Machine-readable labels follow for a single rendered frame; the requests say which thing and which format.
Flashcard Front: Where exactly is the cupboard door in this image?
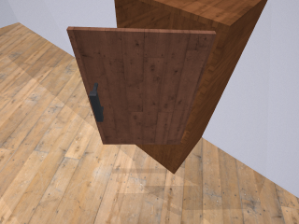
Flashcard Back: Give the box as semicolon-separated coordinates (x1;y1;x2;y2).
66;26;216;145

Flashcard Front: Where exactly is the handle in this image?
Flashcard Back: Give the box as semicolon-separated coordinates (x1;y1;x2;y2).
89;82;104;122

